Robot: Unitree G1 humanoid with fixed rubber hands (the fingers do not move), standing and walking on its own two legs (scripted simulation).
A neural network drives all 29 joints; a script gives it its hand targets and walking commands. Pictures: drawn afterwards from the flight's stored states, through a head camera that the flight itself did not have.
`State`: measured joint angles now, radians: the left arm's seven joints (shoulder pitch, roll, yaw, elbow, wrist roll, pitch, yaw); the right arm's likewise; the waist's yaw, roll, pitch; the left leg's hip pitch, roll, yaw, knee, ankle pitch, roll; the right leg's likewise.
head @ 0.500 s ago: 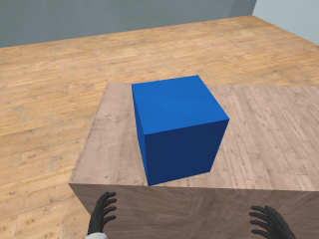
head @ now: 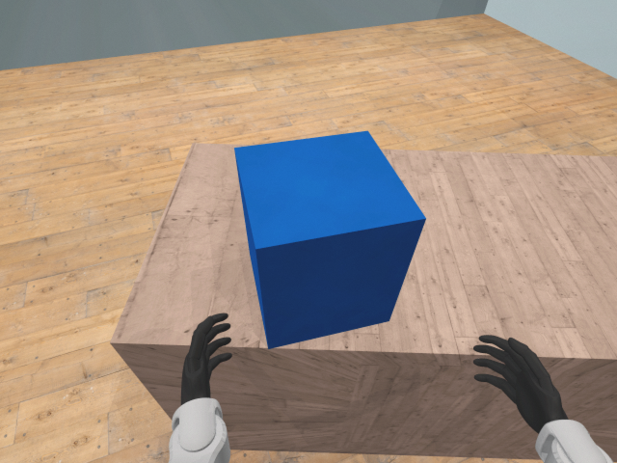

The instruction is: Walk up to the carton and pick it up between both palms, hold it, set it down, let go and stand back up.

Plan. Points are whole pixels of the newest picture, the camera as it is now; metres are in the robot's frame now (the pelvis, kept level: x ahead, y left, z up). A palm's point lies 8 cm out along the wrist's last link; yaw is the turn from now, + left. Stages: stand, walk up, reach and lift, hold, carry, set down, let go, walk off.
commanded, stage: reach and lift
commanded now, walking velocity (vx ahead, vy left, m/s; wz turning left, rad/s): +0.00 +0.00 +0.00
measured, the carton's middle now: (317, 241) +0.45 +0.03 +0.03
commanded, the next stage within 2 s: none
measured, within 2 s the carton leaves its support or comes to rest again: neither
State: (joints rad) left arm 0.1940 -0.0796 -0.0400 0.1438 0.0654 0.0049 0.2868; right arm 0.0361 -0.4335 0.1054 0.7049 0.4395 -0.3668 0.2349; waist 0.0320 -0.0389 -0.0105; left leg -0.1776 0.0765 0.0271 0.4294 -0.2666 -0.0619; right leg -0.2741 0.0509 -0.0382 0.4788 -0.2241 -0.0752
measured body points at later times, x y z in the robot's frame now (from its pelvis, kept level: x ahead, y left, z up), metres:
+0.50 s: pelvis -0.01 +0.01 +0.01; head +0.02 +0.01 +0.46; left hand +0.28 +0.18 +0.05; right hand +0.32 -0.24 +0.03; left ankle -0.03 +0.17 -0.74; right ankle +0.02 -0.07 -0.74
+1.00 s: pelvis -0.01 +0.01 +0.01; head +0.04 +0.00 +0.46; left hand +0.33 +0.19 +0.10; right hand +0.39 -0.22 +0.08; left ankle -0.03 +0.17 -0.74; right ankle +0.02 -0.07 -0.74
